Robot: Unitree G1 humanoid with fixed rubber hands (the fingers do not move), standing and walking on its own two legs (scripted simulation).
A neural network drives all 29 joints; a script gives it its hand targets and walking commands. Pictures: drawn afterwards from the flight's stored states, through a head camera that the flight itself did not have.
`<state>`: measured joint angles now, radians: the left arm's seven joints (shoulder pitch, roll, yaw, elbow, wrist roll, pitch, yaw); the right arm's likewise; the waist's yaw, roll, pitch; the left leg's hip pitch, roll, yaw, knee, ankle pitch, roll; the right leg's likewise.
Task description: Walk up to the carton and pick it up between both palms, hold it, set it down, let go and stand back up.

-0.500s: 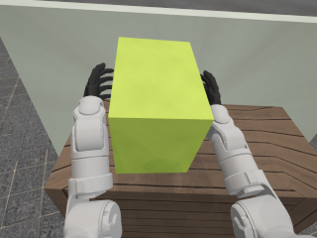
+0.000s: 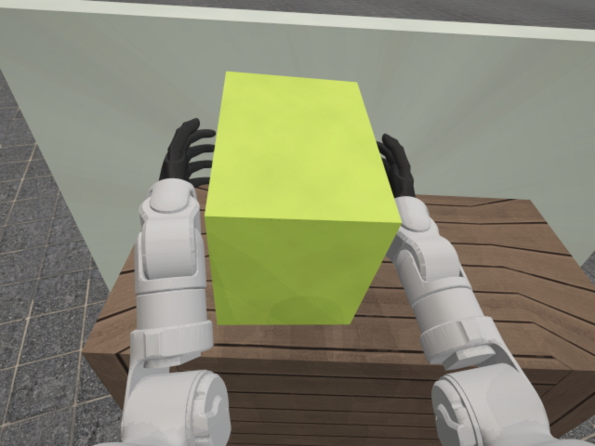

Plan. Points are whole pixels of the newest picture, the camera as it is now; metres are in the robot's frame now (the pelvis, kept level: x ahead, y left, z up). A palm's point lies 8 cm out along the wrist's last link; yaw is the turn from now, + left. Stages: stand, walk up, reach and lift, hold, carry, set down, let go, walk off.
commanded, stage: hold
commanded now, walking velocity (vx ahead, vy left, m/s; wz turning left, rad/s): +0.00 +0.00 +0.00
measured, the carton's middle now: (289, 200) +0.39 +0.01 +0.16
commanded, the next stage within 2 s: none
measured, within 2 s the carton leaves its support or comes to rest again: neither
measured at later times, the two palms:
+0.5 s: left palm (180, 182) +0.36 +0.14 +0.21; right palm (398, 197) +0.36 -0.13 +0.19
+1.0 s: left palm (179, 184) +0.36 +0.14 +0.21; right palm (398, 198) +0.35 -0.13 +0.19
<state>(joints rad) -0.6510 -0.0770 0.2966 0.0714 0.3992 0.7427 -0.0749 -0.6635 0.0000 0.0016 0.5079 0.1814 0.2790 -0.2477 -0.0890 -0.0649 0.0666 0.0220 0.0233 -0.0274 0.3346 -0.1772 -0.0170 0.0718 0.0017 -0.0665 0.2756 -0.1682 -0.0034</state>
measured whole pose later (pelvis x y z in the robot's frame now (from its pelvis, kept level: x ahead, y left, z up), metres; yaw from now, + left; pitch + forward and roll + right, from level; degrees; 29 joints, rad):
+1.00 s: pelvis +0.00 +0.00 +0.00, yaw +0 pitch -11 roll -1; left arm -0.62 -0.08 0.28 0.03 0.40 0.75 -0.08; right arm -0.64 0.00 0.02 0.47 0.19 0.28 -0.25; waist -0.10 -0.06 0.08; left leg 0.03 0.02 -0.02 0.34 -0.18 -0.02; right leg 0.09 0.00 -0.06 0.27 -0.17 0.00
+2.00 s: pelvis +0.00 +0.00 +0.00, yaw +0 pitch -11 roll -1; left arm -0.63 -0.08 0.29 0.04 0.40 0.74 -0.08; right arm -0.65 0.00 0.01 0.48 0.19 0.28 -0.25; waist -0.09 -0.07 0.08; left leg 0.03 0.03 -0.03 0.34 -0.18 -0.02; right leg 0.08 0.00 -0.07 0.27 -0.17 -0.01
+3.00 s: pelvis +0.00 +0.00 +0.00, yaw +0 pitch -11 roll -1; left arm -0.64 -0.08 0.29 0.05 0.41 0.75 -0.08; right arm -0.65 0.00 0.00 0.49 0.18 0.28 -0.25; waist -0.10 -0.07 0.08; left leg 0.04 0.02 -0.03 0.34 -0.18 -0.01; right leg 0.09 0.00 -0.07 0.27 -0.16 0.00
